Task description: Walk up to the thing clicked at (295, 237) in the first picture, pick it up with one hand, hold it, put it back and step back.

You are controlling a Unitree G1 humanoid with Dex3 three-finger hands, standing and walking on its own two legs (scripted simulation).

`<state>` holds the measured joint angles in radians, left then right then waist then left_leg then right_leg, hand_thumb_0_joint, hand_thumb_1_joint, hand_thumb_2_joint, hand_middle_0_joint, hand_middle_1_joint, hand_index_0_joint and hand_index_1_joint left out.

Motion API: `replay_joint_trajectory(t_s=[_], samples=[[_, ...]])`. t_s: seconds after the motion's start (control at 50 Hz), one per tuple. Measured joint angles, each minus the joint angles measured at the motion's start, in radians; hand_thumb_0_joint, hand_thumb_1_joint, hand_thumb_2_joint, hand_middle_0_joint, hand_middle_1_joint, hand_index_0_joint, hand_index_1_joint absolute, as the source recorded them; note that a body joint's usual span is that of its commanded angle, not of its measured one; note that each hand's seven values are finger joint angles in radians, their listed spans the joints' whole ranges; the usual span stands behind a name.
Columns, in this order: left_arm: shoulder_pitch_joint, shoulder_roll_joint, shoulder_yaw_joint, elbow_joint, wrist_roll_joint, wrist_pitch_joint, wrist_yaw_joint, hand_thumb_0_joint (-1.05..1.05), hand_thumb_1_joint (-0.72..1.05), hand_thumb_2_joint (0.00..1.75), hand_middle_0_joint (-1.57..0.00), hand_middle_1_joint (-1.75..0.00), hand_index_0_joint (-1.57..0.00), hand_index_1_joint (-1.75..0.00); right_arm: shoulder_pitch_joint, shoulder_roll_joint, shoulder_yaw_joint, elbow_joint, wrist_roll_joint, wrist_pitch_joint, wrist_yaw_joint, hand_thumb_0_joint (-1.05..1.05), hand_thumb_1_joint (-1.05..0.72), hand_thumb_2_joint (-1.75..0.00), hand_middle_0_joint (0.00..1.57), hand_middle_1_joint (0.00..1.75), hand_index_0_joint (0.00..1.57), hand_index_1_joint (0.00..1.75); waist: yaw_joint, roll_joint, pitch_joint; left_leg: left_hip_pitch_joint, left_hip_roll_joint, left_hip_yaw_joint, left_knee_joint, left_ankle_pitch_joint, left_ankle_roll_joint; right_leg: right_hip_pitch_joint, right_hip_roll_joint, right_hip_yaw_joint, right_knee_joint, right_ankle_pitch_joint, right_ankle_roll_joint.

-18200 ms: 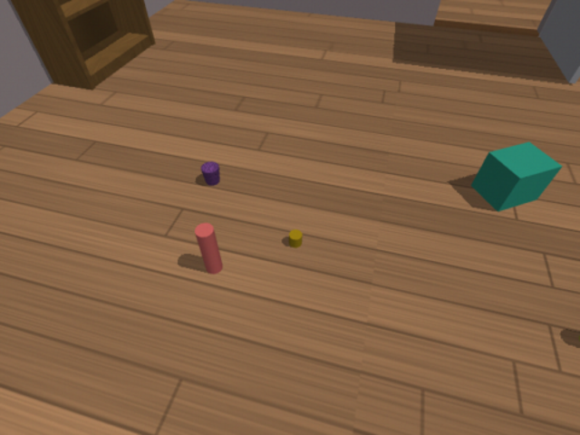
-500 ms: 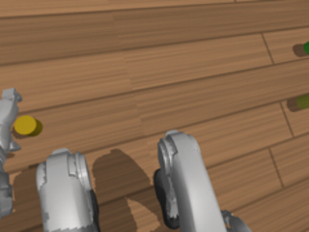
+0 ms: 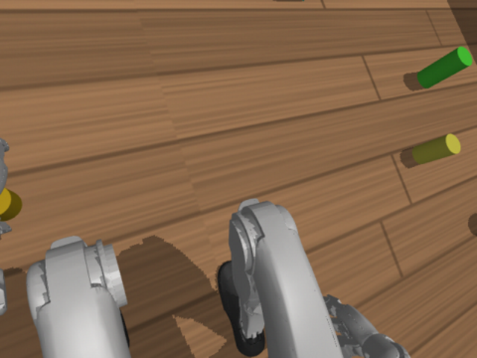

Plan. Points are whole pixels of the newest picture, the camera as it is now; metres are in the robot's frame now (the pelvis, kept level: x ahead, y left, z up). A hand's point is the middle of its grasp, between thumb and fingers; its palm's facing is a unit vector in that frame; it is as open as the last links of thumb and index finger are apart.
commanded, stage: rest palm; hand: left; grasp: from above
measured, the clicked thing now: out of the picture +0.40 +0.32 -0.27
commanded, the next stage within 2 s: close in 1.00 s
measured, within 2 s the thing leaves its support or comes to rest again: neither
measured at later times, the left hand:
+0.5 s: hand out of the picture +0.39 +0.30 -0.23, palm faces -0.44 -0.14 -0.89, open 14.3 cm
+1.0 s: hand out of the picture +0.39 +0.32 -0.25, palm faces -0.47 -0.17 -0.87, open 14.1 cm
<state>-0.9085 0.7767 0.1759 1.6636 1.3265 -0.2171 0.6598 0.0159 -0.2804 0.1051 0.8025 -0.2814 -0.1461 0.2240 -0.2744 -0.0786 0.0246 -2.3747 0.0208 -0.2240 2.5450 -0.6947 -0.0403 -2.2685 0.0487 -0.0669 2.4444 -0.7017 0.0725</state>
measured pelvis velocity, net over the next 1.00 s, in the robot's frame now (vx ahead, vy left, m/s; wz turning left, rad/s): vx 0.00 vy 0.01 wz -0.05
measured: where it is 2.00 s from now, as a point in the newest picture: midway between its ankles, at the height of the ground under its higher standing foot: (184, 346)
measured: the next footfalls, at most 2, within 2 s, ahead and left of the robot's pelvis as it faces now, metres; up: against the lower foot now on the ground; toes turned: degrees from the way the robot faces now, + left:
none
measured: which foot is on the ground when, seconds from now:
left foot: down 0.00-1.00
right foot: down 0.00-1.00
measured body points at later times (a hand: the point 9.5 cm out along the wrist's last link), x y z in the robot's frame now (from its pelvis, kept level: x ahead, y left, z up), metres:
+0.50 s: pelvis +0.00 +0.00 +0.00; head +0.24 +0.11 +0.36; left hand +0.41 +0.31 -0.18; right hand +0.06 -0.27 -0.09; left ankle +0.07 +0.14 -0.26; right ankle +0.10 -0.13 -0.26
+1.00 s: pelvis +0.00 +0.01 +0.00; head +0.25 +0.12 +0.35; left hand +0.41 +0.32 -0.20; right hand +0.08 -0.25 -0.08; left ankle +0.07 +0.14 -0.26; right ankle +0.10 -0.13 -0.26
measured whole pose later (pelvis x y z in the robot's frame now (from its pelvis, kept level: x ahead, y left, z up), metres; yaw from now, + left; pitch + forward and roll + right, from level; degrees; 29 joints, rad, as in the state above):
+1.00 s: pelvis +0.00 +0.01 +0.00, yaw -3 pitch +26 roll -13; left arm -0.88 0.86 0.16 1.73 1.25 -0.25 0.68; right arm 0.02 -0.30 0.20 0.80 -0.33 -0.27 0.32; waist -0.29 -0.11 0.12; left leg -2.34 0.02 -0.28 2.60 -0.73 -0.03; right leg -2.21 0.07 -0.11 2.44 -0.72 0.08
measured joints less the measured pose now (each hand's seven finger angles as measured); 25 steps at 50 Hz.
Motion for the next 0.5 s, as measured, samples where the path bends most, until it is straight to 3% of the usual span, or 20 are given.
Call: replay_joint_trajectory(t_s=[0.08,0.12,0.22,0.38,0.5], samples=[[0.006,0.016,0.006,0.001,-0.034,0.008,-0.03,0.0,-0.53,1.0,-0.07,-0.97,-0.07,-0.98,0.021,0.003,0.015,0.002,-0.009,-0.006,0.013,0.0,-0.9,-0.89,0.2,0.3,0.2,0.3,-0.005,0.008,0.023,0.0,0.004,-0.007,0.01,-0.009,-0.002,-0.003,0.005,-0.004,0.005,-0.001,0.003],[0.019,0.025,0.029,-0.006,-0.045,-0.001,-0.043,0.0,-0.52,0.99,-0.07,-0.97,-0.07,-0.99,0.03,0.006,0.023,0.005,-0.013,-0.007,0.017,0.0,-0.9,-0.89,0.2,0.3,0.2,0.3,-0.006,0.012,0.035,0.003,0.005,-0.011,0.012,-0.013,-0.002,-0.001,0.007,-0.006,0.006,-0.003,0.006],[0.044,0.043,0.035,-0.017,-0.065,-0.034,-0.064,0.0,-0.52,0.99,-0.07,-0.98,-0.07,-0.99,0.058,0.011,0.039,0.013,-0.021,-0.007,0.026,0.0,-0.9,-0.89,0.2,0.3,0.2,0.3,-0.003,0.009,0.054,0.012,0.006,-0.017,0.016,-0.02,-0.007,0.005,0.009,-0.011,0.007,-0.005,0.006],[0.06,0.063,0.024,-0.003,-0.031,-0.097,-0.027,0.0,-0.53,1.0,-0.08,-0.97,-0.07,-0.98,0.064,-0.004,0.057,0.017,-0.036,-0.015,0.032,0.0,-0.9,-0.89,0.2,0.3,0.2,0.3,-0.004,-0.007,0.058,0.019,0.005,-0.034,0.031,-0.025,-0.011,0.015,0.013,-0.024,0.011,-0.003,0.004],[0.054,0.048,-0.012,0.031,-0.007,-0.079,0.038,0.0,-0.53,1.0,-0.08,-0.96,-0.07,-0.97,0.038,-0.019,0.056,0.023,-0.05,-0.034,0.039,0.0,-0.89,-0.89,0.2,0.3,0.2,0.3,-0.009,-0.018,0.044,0.021,0.006,-0.04,0.039,-0.027,-0.007,0.022,0.017,-0.028,0.011,-0.003,0.003]])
